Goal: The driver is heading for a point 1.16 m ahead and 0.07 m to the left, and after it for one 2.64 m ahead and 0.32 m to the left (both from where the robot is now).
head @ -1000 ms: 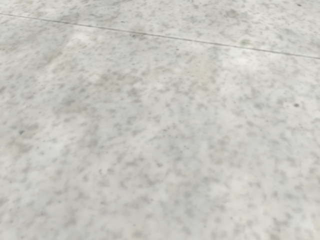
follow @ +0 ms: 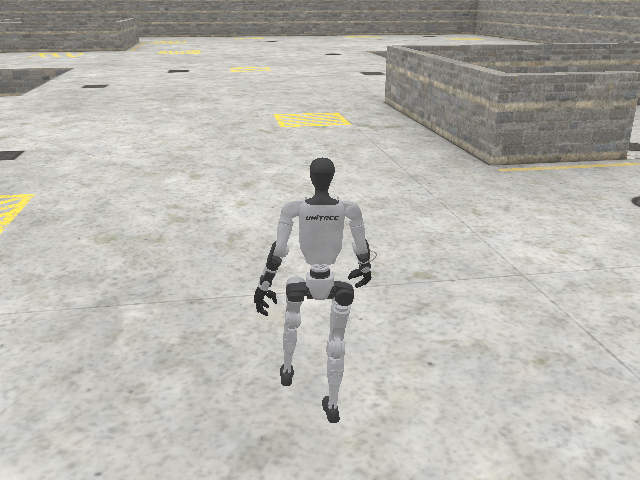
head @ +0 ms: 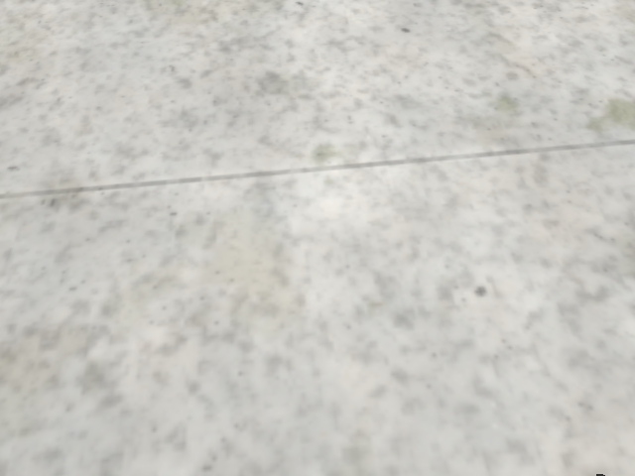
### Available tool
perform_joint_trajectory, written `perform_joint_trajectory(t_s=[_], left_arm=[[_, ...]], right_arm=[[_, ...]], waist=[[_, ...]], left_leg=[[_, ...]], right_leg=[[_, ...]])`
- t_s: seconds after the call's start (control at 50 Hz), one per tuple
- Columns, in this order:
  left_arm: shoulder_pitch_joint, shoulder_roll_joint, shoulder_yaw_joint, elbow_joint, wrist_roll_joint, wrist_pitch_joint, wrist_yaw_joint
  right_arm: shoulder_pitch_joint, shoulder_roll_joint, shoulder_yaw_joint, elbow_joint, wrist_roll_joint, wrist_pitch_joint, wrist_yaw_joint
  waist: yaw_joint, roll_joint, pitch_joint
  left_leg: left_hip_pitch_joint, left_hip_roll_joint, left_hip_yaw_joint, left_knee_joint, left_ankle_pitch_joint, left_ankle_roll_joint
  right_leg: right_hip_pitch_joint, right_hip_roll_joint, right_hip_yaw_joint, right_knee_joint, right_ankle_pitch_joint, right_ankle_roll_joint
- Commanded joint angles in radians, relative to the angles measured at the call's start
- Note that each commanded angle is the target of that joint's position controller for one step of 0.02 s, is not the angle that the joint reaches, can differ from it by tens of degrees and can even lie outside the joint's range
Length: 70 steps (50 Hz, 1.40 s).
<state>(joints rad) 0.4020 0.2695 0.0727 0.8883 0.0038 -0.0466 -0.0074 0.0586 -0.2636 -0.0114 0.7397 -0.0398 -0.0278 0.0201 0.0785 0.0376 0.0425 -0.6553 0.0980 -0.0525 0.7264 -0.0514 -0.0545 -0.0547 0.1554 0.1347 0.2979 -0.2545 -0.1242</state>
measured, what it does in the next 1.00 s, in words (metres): walks ahead: left foot, then right foot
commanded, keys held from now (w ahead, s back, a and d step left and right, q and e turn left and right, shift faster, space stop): w+e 0.04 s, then w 0.76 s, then w+q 0.20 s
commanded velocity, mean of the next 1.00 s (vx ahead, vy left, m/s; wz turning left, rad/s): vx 0.50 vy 0.00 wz -0.12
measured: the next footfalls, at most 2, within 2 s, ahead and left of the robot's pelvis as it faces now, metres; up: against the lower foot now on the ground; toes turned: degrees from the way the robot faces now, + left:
left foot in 0.14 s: +0.26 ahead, +0.13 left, +0.00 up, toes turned -6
right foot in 0.64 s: +0.48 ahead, -0.11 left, +0.00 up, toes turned -11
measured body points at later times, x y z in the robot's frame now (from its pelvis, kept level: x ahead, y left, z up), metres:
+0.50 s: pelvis +0.27 +0.04 +0.00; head +0.30 +0.04 +0.45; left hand +0.48 +0.24 -0.11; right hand +0.20 -0.22 -0.13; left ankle +0.22 +0.14 -0.74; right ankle +0.38 -0.11 -0.70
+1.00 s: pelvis +0.52 -0.04 +0.00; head +0.54 -0.05 +0.45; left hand +0.52 +0.22 -0.13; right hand +0.62 -0.30 -0.13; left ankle +0.68 +0.09 -0.68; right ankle +0.44 -0.10 -0.74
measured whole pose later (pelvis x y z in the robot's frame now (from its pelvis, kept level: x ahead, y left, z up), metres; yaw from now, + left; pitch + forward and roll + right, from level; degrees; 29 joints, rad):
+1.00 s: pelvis +0.52 -0.04 +0.00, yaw -4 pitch +0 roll -1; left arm 0.41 0.23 0.03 0.97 0.02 -0.09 0.00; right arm 0.17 -0.25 -0.05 0.87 -0.03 -0.02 0.04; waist 0.03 0.05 0.02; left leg -0.65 0.07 -0.02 0.81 -0.04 0.03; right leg 0.03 0.08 -0.13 0.18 -0.22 -0.08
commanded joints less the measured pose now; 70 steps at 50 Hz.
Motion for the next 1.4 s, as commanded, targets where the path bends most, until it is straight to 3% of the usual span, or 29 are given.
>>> perform_joint_trajectory(t_s=[0.02, 0.08, 0.12, 0.14, 0.16, 0.18, 0.22, 0.26, 0.34, 0.46, 0.52, 0.58, 0.62, 0.64, 0.66, 0.68, 0.72, 0.76, 0.86, 1.06, 1.12, 1.16, 1.18, 1.2, 1.22, 1.24, 1.28, 1.32, 1.4], left_arm=[[0.073, 0.164, 0.037, -0.04, 0.01, -0.005, 0.011], [0.019, 0.182, 0.04, -0.059, 0.015, -0.009, 0.022], [0.0, 0.175, 0.033, -0.055, 0.009, -0.021, 0.012], [0.01, 0.117, 0.015, -0.075, 0.001, -0.03, 0.005], [0.152, 0.035, 0.0, -0.089, -0.025, -0.029, 0.002], [0.138, 0.113, 0.005, -0.058, 0.011, -0.019, 0.012], [-0.017, 0.109, 0.003, -0.078, 0.022, -0.016, -0.001], [-0.045, 0.093, -0.001, -0.088, 0.034, -0.003, -0.016], [-0.089, 0.067, -0.013, -0.1, 0.041, 0.014, -0.028], [-0.35, 0.019, -0.052, -0.178, 0.033, 0.005, -0.044], [-0.407, 0.033, -0.055, -0.194, 0.026, 0.001, -0.038], [-0.392, 0.054, -0.047, -0.195, 0.029, -0.005, -0.026], [-0.192, 0.082, -0.028, -0.123, 0.043, -0.02, -0.012], [-0.017, 0.142, -0.008, -0.081, 0.061, -0.03, 0.0], [0.068, 0.251, 0.02, -0.072, 0.071, -0.025, 0.011], [0.045, 0.218, 0.019, -0.066, 0.021, -0.012, 0.007], [-0.11, 0.108, -0.009, -0.08, 0.012, -0.016, 0.0], [-0.149, 0.06, -0.022, -0.067, 0.011, -0.03, 0.002], [-0.072, 0.084, -0.011, -0.012, 0.009, -0.059, 0.005], [0.049, 0.078, -0.021, 0.069, 0.016, -0.06, 0.027], [0.039, 0.107, -0.016, 0.079, 0.021, -0.049, 0.038], [0.028, 0.135, -0.008, 0.078, 0.026, -0.033, 0.042], [0.016, 0.142, -0.007, 0.067, 0.022, -0.026, 0.042], [0.018, 0.097, -0.021, 0.018, 0.006, -0.033, 0.034], [0.013, 0.059, -0.021, -0.037, -0.001, -0.043, 0.015], [-0.096, 0.11, -0.012, -0.055, 0.018, -0.051, 0.012], [-0.129, 0.085, -0.019, -0.069, 0.008, -0.067, 0.008], [-0.105, 0.07, -0.021, -0.068, 0.037, -0.031, 0.009], [-0.124, 0.045, -0.023, -0.095, 0.036, 0.013, 0.012]], right_arm=[[-0.145, -0.078, -0.011, -0.112, 0.008, -0.024, 0.002], [-0.05, -0.109, -0.019, -0.094, 0.011, -0.038, -0.002], [0.173, -0.154, -0.042, -0.026, 0.004, -0.057, -0.02], [0.326, -0.213, -0.057, -0.014, -0.016, -0.066, -0.036], [0.362, -0.312, -0.084, -0.001, -0.027, -0.053, -0.038], [0.313, -0.238, -0.078, 0.003, -0.002, -0.04, -0.028], [0.198, -0.111, -0.049, -0.008, 0.006, -0.043, -0.017], [0.206, -0.089, -0.04, 0.023, 0.009, -0.054, -0.019], [0.278, -0.104, -0.046, 0.076, 0.027, -0.082, -0.009], [0.35, -0.108, -0.048, 0.13, 0.031, -0.072, -0.006], [0.398, -0.131, -0.054, 0.158, 0.028, -0.067, -0.006], [0.4, -0.144, -0.057, 0.177, 0.025, -0.057, -0.012], [0.397, -0.137, -0.054, 0.189, 0.03, -0.048, -0.016], [0.383, -0.109, -0.043, 0.164, 0.033, -0.05, -0.016], [0.456, -0.002, -0.018, 0.122, 0.054, -0.051, -0.011], [0.422, -0.115, -0.05, 0.138, 0.025, -0.043, -0.021], [0.327, -0.091, -0.048, 0.12, 0.024, -0.046, -0.01], [0.332, -0.067, -0.046, 0.133, 0.009, -0.027, -0.001], [0.242, -0.041, -0.046, 0.12, 0.009, 0.002, 0.019], [-0.058, -0.013, -0.023, 0.011, 0.008, -0.007, 0.032], [-0.025, -0.028, -0.031, 0.007, 0.005, -0.008, 0.029], [0.131, -0.061, -0.05, 0.049, 0.0, -0.013, 0.021], [0.285, -0.096, -0.07, 0.095, -0.01, -0.02, 0.014], [0.419, -0.203, -0.106, 0.114, -0.02, -0.017, -0.002], [0.373, -0.265, -0.123, 0.099, 0.007, -0.006, -0.004], [0.35, -0.239, -0.119, 0.105, 0.033, 0.003, -0.006], [0.254, -0.144, -0.096, 0.102, 0.031, 0.002, -0.014], [0.201, -0.108, -0.082, 0.095, 0.038, -0.01, -0.02], [0.236, -0.157, -0.091, 0.099, 0.037, -0.03, -0.014]], waist=[[0.024, -0.102, -0.007], [-0.036, -0.124, -0.026], [-0.141, -0.071, -0.128], [-0.198, 0.015, -0.259], [-0.132, 0.262, -0.359], [-0.113, 0.137, -0.271], [-0.102, -0.022, -0.071], [-0.077, 0.052, -0.037], [-0.064, 0.064, -0.041], [-0.114, 0.059, 0.014], [-0.131, 0.057, 0.015], [-0.106, 0.054, 0.014], [-0.017, 0.005, -0.085], [0.055, -0.061, -0.197], [0.035, -0.288, -0.309], [0.034, -0.202, -0.287], [-0.035, -0.111, -0.074], [-0.089, -0.13, -0.021], [-0.095, -0.094, 0.008], [-0.027, -0.088, 0.074], [-0.058, -0.113, 0.033], [-0.123, -0.129, -0.067], [-0.194, -0.104, -0.149], [-0.237, 0.023, -0.265], [-0.174, 0.212, -0.34], [-0.19, 0.033, -0.259], [-0.116, -0.069, -0.061], [-0.057, -0.056, -0.022], [-0.039, -0.027, -0.044]], left_leg=[[0.012, -0.064, 0.043, -0.08, 0.014, 0.01], [0.204, -0.092, 0.036, -0.193, -0.052, 0.052], [0.509, -0.107, 0.049, -0.278, -0.065, 0.103], [0.726, 0.084, -0.149, -0.304, -0.237, 0.156], [0.949, 0.33, -0.629, -0.405, -0.314, 0.29], [0.859, 0.32, -0.734, -0.456, -0.443, 0.303], [0.633, 0.217, -0.434, -0.483, -0.305, 0.262], [0.552, 0.135, -0.26, -0.507, -0.094, 0.226], [0.557, 0.122, -0.157, -0.54, 0.098, 0.252], [0.533, 0.07, -0.026, -0.589, 0.151, 0.236], [0.574, 0.098, -0.024, -0.559, 0.204, 0.226], [0.634, 0.132, -0.028, -0.482, 0.325, 0.211], [0.607, 0.078, 0.035, -0.225, 0.492, 0.179], [0.457, 0.034, 0.073, 0.016, 0.304, 0.156], [0.121, -0.124, 0.149, 0.376, -0.278, 0.108], [0.02, -0.131, 0.035, 0.491, -0.456, 0.12], [0.005, -0.041, 0.009, 0.455, -0.315, 0.129], [0.094, -0.004, 0.021, 0.369, -0.262, 0.112], [0.031, -0.001, 0.024, 0.3, -0.13, 0.08], [0.011, -0.048, 0.127, -0.08, 0.043, 0.124], [0.102, -0.111, 0.186, -0.127, -0.087, 0.179], [0.284, -0.184, 0.213, -0.16, -0.172, 0.229], [0.504, -0.184, 0.167, -0.227, -0.143, 0.268], [0.793, 0.039, -0.147, -0.255, -0.243, 0.361], [0.982, 0.266, -0.687, -0.399, -0.132, 0.506], [0.941, 0.226, -0.587, -0.418, -0.105, 0.475], [0.671, 0.157, -0.375, -0.465, 0.043, 0.394], [0.521, 0.08, -0.255, -0.483, 0.238, 0.355], [0.458, 0.018, -0.142, -0.432, 0.653, 0.331]], right_leg=[[0.034, -0.257, 0.209, 0.0, 0.47, -0.101], [0.018, -0.279, 0.229, 0.066, 0.54, -0.055], [-0.031, -0.212, 0.166, 0.318, 0.662, -0.014], [-0.144, -0.159, 0.105, 0.572, 0.441, 0.009], [-0.443, 0.011, -0.01, 0.851, -0.22, 0.051], [-0.555, -0.058, 0.005, 0.947, -0.244, 0.039], [-0.546, -0.126, -0.001, 0.905, -0.091, 0.045], [-0.502, -0.158, -0.017, 0.833, -0.069, 0.058], [-0.536, -0.166, -0.05, 0.765, -0.028, 0.082], [-0.517, -0.213, -0.169, 0.426, 0.166, 0.112], [-0.458, -0.195, -0.195, 0.329, 0.172, 0.094], [-0.385, -0.171, -0.203, 0.262, 0.103, 0.054], [-0.114, -0.125, -0.215, 0.159, 0.101, 0.012], [0.123, -0.265, -0.061, 0.138, 0.022, -0.036], [0.378, -0.557, 0.392, 0.052, -0.087, -0.147], [0.31, -0.57, 0.525, -0.024, -0.088, -0.171], [0.081, -0.471, 0.26, -0.065, 0.006, -0.128], [-0.055, -0.386, 0.116, -0.118, 0.118, -0.074], [-0.06, -0.367, -0.024, -0.193, 0.246, -0.081], [0.104, -0.382, -0.241, -0.157, 0.495, -0.025], [0.19, -0.399, -0.29, -0.002, 0.866, -0.005], [0.194, -0.399, -0.322, 0.265, 1.062, 0.006], [0.08, -0.382, -0.341, 0.486, 0.935, 0.027], [-0.208, -0.323, -0.36, 0.83, 0.566, 0.065], [-0.562, -0.089, -0.249, 1.145, -0.268, 0.109], [-0.675, -0.163, -0.087, 1.161, -0.195, 0.093], [-0.629, -0.24, -0.094, 0.99, -0.071, 0.094], [-0.517, -0.261, -0.095, 0.892, -0.069, 0.126], [-0.479, -0.227, -0.139, 0.753, -0.021, 0.177]])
